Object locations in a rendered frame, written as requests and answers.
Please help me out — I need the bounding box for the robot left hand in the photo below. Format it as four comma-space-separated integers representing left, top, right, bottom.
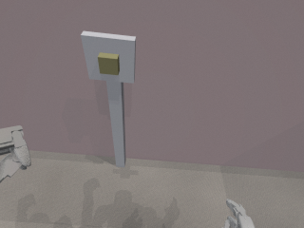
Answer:
0, 125, 31, 182

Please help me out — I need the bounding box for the robot right hand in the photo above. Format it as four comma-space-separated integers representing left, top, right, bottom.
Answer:
221, 199, 256, 228

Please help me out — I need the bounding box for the button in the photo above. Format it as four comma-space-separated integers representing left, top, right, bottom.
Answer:
98, 52, 120, 75

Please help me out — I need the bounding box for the panel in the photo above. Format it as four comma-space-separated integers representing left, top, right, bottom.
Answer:
81, 31, 136, 167

